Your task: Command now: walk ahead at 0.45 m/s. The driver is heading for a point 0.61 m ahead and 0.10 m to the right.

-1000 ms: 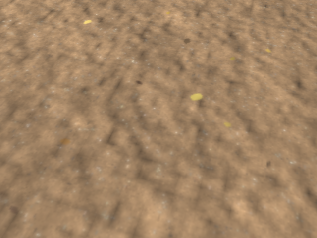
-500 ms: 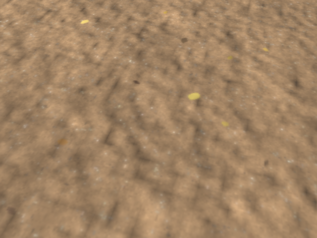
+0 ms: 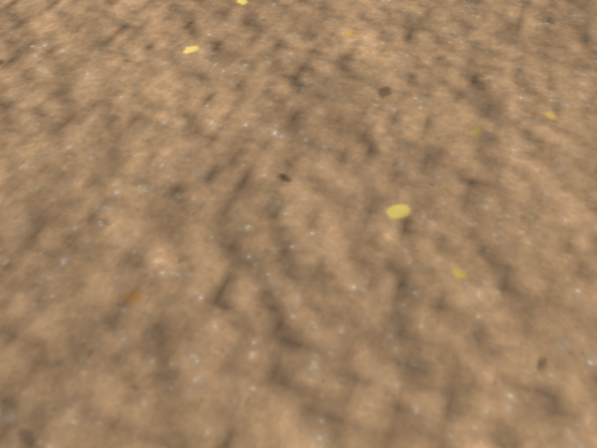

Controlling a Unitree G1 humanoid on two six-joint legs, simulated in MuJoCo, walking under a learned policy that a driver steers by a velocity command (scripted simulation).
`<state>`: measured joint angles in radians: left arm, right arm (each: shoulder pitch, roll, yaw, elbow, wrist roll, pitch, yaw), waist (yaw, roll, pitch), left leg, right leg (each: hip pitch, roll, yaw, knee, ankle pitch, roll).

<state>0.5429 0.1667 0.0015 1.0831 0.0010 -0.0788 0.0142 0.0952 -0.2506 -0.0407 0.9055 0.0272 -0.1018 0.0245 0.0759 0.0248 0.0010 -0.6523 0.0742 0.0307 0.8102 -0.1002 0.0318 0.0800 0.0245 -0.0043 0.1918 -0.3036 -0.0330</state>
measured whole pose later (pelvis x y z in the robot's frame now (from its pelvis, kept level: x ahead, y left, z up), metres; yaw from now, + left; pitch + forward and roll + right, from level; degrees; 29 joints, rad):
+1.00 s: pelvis +0.53 -0.05 +0.00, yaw -19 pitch +2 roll +0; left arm 0.20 0.24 0.06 0.82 0.01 -0.06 -0.01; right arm 0.11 -0.29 -0.06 0.86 0.00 -0.06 -0.03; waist 0.01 0.04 0.06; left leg -0.61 0.11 -0.05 0.92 -0.24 -0.05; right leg -0.24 0.09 -0.03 0.34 -0.13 -0.10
